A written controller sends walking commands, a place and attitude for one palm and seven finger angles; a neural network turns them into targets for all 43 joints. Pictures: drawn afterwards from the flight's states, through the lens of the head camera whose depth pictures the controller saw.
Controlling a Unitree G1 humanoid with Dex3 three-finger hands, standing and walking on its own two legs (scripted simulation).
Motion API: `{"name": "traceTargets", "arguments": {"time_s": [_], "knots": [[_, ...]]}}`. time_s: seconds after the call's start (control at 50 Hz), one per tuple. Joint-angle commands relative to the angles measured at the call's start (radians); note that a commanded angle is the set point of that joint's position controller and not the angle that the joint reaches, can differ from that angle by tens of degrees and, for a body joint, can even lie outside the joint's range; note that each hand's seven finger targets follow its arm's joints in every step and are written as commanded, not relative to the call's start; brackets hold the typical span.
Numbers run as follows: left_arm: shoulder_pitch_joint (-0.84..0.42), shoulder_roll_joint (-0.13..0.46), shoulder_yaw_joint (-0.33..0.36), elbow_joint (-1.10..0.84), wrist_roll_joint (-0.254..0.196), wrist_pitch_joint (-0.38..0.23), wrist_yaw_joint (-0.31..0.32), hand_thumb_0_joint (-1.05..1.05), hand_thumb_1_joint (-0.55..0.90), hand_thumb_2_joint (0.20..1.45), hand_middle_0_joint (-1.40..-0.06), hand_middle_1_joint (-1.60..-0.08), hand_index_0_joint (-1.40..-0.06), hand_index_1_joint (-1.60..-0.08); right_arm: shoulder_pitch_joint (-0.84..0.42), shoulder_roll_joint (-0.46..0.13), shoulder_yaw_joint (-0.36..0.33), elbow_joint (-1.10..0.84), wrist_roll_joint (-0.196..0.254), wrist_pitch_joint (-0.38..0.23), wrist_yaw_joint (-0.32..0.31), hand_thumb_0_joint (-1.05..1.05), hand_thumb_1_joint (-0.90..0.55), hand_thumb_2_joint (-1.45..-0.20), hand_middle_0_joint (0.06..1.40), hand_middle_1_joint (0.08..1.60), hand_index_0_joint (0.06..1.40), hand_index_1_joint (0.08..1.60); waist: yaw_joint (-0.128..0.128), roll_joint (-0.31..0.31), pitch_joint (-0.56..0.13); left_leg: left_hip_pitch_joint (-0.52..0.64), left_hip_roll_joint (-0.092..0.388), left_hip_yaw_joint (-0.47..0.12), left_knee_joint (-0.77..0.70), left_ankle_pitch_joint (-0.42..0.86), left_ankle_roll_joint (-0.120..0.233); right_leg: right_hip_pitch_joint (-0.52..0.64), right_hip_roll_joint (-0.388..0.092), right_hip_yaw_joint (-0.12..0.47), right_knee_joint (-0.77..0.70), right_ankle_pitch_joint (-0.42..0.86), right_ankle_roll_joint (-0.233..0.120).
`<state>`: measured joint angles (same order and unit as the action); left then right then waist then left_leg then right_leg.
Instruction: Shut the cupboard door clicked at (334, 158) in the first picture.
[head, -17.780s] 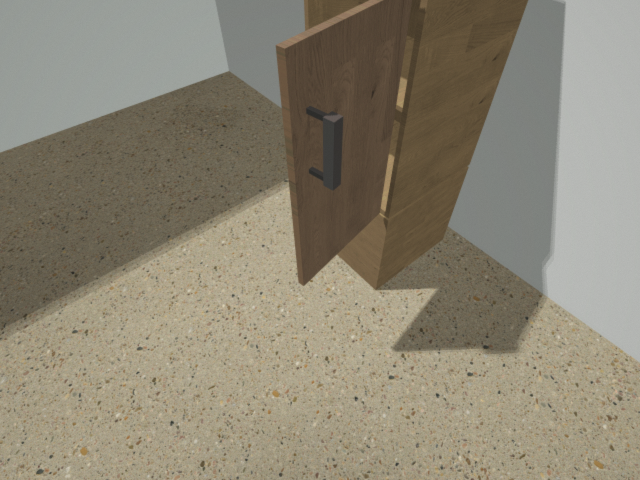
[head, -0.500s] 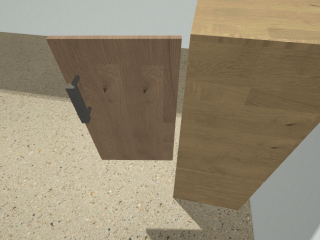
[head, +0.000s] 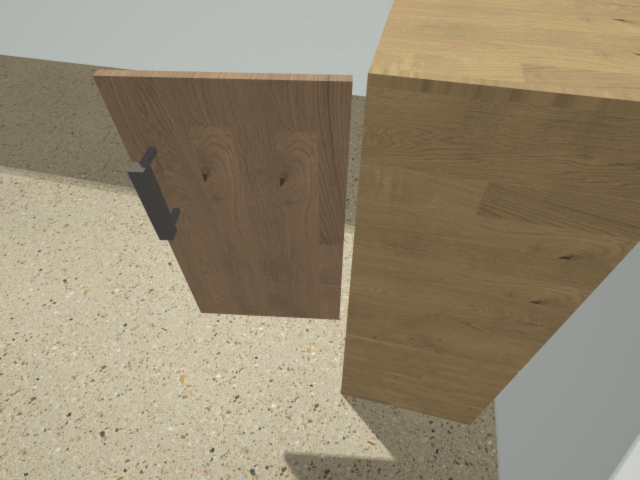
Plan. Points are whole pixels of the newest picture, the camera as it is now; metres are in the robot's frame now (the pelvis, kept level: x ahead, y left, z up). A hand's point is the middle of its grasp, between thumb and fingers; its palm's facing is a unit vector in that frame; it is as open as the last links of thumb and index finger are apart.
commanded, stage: come to a stop and stand still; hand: left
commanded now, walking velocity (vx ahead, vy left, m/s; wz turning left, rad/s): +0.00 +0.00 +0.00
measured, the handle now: (159, 194) +0.50 +0.29 +0.07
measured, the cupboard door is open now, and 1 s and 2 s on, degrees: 100 100 100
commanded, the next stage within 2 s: look again from close up in 0.02 s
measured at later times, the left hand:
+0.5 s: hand out of the picture +0.01 +0.18 -0.17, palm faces +0.02 -0.98 -0.20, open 7.4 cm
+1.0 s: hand (182, 407) +0.20 +0.18 +0.00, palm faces +0.11 -0.99 +0.00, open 7.0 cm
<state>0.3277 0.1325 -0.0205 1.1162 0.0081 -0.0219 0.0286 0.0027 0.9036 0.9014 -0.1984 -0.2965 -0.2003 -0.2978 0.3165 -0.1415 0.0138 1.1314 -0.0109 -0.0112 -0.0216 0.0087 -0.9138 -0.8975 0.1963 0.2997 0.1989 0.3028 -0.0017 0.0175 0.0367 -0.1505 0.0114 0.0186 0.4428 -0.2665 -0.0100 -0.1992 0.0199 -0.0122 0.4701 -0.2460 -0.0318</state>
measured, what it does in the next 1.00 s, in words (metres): stands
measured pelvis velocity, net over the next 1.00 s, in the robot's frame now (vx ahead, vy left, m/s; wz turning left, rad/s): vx -0.02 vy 0.02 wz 0.03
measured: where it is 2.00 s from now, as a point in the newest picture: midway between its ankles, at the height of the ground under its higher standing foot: outside the picture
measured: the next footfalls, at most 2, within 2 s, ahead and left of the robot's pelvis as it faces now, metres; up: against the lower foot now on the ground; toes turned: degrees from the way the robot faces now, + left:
none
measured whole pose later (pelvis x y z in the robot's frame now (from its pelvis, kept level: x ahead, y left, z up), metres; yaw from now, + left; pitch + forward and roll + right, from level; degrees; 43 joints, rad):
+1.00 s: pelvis -0.02 +0.02 -0.03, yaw +2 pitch +6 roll +1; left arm 0.35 0.14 0.07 0.14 -0.20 -0.41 -0.08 0.01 0.92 0.90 -0.26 -0.37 -0.26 -0.37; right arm 0.27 -0.24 -0.05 0.72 0.00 -0.33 -0.01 0.02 -0.92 -0.90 0.20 0.30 0.20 0.30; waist -0.04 0.00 -0.10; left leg -0.51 -0.03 0.01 0.79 -0.39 0.01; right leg -0.55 -0.03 -0.02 0.81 -0.38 -0.01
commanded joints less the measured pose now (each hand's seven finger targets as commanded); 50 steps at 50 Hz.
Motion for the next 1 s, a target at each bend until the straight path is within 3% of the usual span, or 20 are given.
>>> {"name": "traceTargets", "arguments": {"time_s": [0.0,0.06,0.24,0.32,0.4,0.72,0.74,0.76,0.78,0.8,0.82,0.84,0.86,0.88,0.9,0.92,0.94,0.98], "knots": [[0.049,0.114,0.025,-0.026,-0.001,-0.018,0.01,0.0,0.9,0.9,-0.2,-0.3,-0.2,-0.3,0.059,-0.063,-0.008,-0.013,0.002,-0.017,-0.01,0.0,-0.9,-0.9,0.2,0.3,0.2,0.3,0.002,-0.026,0.05,-0.058,0.062,-0.045,-0.079,0.071,0.029,-0.006,-0.118,0.12,-0.114,0.08,-0.025],[0.044,0.112,0.026,-0.025,-0.001,-0.015,0.01,0.0,0.9,0.9,-0.2,-0.3,-0.2,-0.3,0.065,-0.064,-0.008,-0.009,0.001,-0.017,-0.01,0.0,-0.9,-0.9,0.2,0.3,0.2,0.3,0.003,-0.022,0.066,-0.075,0.06,-0.049,-0.083,0.056,0.028,-0.014,-0.117,0.119,-0.114,0.038,-0.023],[0.036,0.106,0.03,-0.028,0.0,-0.014,0.011,0.0,0.9,0.9,-0.2,-0.3,-0.2,-0.3,0.069,-0.066,-0.011,-0.003,0.001,-0.026,-0.016,0.0,-0.9,-0.9,0.2,0.3,0.2,0.3,0.005,-0.004,0.027,-0.06,0.072,-0.057,-0.086,0.139,0.032,0.03,-0.115,0.1,-0.072,0.168,-0.021],[0.03,0.107,0.029,-0.028,0.001,-0.012,0.011,0.0,0.9,0.9,-0.2,-0.3,-0.2,-0.3,0.058,-0.069,-0.013,-0.005,0.002,-0.023,-0.016,0.0,-0.9,-0.9,0.2,0.3,0.2,0.3,0.006,-0.025,0.054,-0.065,0.071,-0.059,-0.09,0.125,0.033,0.016,-0.114,0.1,-0.078,0.155,-0.019],[0.027,0.109,0.032,-0.033,0.001,-0.013,0.01,0.0,0.9,0.9,-0.2,-0.3,-0.2,-0.3,0.055,-0.07,-0.016,-0.008,0.001,-0.026,-0.017,0.0,-0.9,-0.9,0.2,0.3,0.2,0.3,0.006,-0.02,0.027,-0.04,0.074,-0.058,-0.094,0.154,0.035,0.026,-0.114,0.095,-0.073,0.178,-0.017],[0.011,0.12,0.035,-0.035,0.003,-0.007,0.009,0.0,0.9,0.9,-0.2,-0.3,-0.2,-0.3,0.027,-0.097,-0.018,-0.013,0.001,-0.029,-0.019,0.0,-0.9,-0.9,0.2,0.3,0.2,0.3,0.007,-0.005,0.033,-0.026,0.076,-0.072,-0.114,0.197,0.038,0.037,-0.116,0.086,-0.07,0.189,-0.01],[0.095,0.14,0.036,0.007,0.015,-0.026,0.048,0.0,0.9,0.9,-0.2,-0.3,-0.2,-0.3,-0.082,-0.134,-0.027,-0.085,0.013,-0.032,-0.005,0.0,-0.9,-0.9,0.2,0.3,0.2,0.3,0.046,-0.106,0.023,-0.077,0.1,-0.033,0.095,0.272,0.015,0.029,-0.169,0.11,-0.065,0.55,0.015],[-0.815,0.666,0.398,-1.656,-0.129,-0.302,0.041,0.0,0.9,0.9,-0.2,-0.3,-0.2,-0.3,0.021,-0.358,-0.073,-0.397,0.017,-0.227,-0.109,0.0,-0.9,-0.9,0.2,0.3,0.2,0.3,-0.142,0.052,-0.406,0.22,0.05,-0.034,0.045,0.475,0.055,0.04,-0.063,0.028,0.099,0.456,0.028],[-0.132,0.195,0.041,-1.347,-0.141,-0.216,0.048,0.0,0.9,0.9,-0.218,-0.32,-0.218,-0.32,-0.074,-0.209,-0.021,-0.381,0.052,-0.3,-0.111,0.0,-0.9,-0.9,0.2,0.3,0.2,0.3,-0.026,0.352,-0.536,0.286,0.025,-0.006,0.051,0.608,0.034,-0.026,-0.001,-0.041,0.13,0.227,0.013],[0.1,-0.014,-0.037,-1.266,-0.192,-0.072,0.067,0.0,0.9,0.9,-0.237,-0.34,-0.237,-0.34,-0.109,-0.188,-0.023,-0.383,0.047,-0.34,-0.085,0.0,-0.9,-0.9,0.2,0.3,0.2,0.3,0.001,0.338,-0.392,0.169,0.046,-0.036,0.032,0.684,-0.019,-0.051,-0.014,-0.075,0.124,0.073,0.014],[0.018,-0.04,-0.083,-1.201,-0.17,-0.071,0.075,0.0,0.9,0.9,-0.255,-0.36,-0.255,-0.36,-0.065,-0.191,-0.025,-0.367,0.055,-0.367,-0.057,0.0,-0.9,-0.9,0.2,0.3,0.2,0.3,-0.07,0.135,-0.147,0.016,0.035,-0.064,0.047,0.483,-0.012,-0.157,-0.016,-0.081,0.118,0.054,0.024],[-0.033,-0.029,-0.046,-1.178,-0.17,-0.115,0.064,0.0,0.9,0.9,-0.273,-0.38,-0.273,-0.38,-0.07,-0.214,-0.056,-0.416,0.04,-0.377,-0.044,0.0,-0.9,-0.9,0.2,0.3,0.2,0.3,-0.083,0.01,-0.013,-0.106,0.022,-0.091,0.079,0.299,-0.003,-0.219,-0.023,-0.097,0.097,0.052,0.025],[-0.006,0.01,0.003,-1.106,-0.165,-0.172,0.045,0.0,0.9,0.9,-0.292,-0.4,-0.292,-0.4,-0.08,-0.231,-0.071,-0.453,0.024,-0.384,-0.034,0.0,-0.9,-0.9,0.2,0.3,0.2,0.3,-0.079,-0.116,0.008,-0.224,0.0,-0.09,0.131,0.13,0.007,-0.285,-0.029,-0.101,0.107,0.013,0.023],[0.103,0.006,0.045,-1.009,-0.178,-0.243,0.008,0.0,0.9,0.9,-0.31,-0.42,-0.31,-0.42,-0.103,-0.223,-0.081,-0.485,0.015,-0.385,-0.026,0.0,-0.9,-0.9,0.2,0.3,0.2,0.3,-0.044,-0.249,0.016,-0.325,-0.012,-0.083,0.181,0.019,0.009,-0.343,-0.028,-0.102,0.138,-0.082,0.024],[0.232,0.008,0.081,-0.945,-0.19,-0.319,-0.045,0.0,0.9,0.9,-0.328,-0.44,-0.328,-0.44,-0.117,-0.216,-0.093,-0.53,0.017,-0.388,-0.011,0.0,-0.9,-0.9,0.2,0.3,0.2,0.3,0.008,-0.252,-0.01,-0.381,-0.028,-0.064,0.219,-0.002,0.001,-0.344,-0.032,-0.092,0.172,-0.123,0.014],[0.302,-0.023,0.076,-0.928,-0.214,-0.406,-0.11,0.0,0.9,0.9,-0.347,-0.46,-0.347,-0.46,-0.129,-0.205,-0.095,-0.564,0.01,-0.388,0.006,0.0,-0.9,-0.9,0.2,0.3,0.2,0.3,0.037,-0.286,-0.067,-0.434,-0.037,-0.045,0.28,-0.014,-0.008,-0.376,-0.032,-0.087,0.242,-0.138,0.009],[0.348,-0.007,0.108,-0.937,-0.237,-0.496,-0.181,0.0,0.9,0.9,-0.365,-0.48,-0.365,-0.48,-0.142,-0.203,-0.105,-0.593,0.005,-0.379,0.02,0.0,-0.9,-0.9,0.2,0.3,0.2,0.3,0.06,-0.295,-0.105,-0.494,-0.045,-0.027,0.339,-0.028,-0.014,-0.392,-0.034,-0.069,0.297,-0.133,0.004],[0.318,0.096,0.175,-0.974,-0.248,-0.648,-0.32,0.0,0.9,0.9,-0.402,-0.52,-0.402,-0.52,-0.177,-0.219,-0.118,-0.658,0.003,-0.357,0.04,0.0,-0.9,-0.9,0.2,0.3,0.2,0.3,0.063,-0.192,-0.151,-0.603,-0.057,-0.006,0.451,-0.064,-0.016,-0.426,-0.05,-0.01,0.391,-0.128,-0.008]]}}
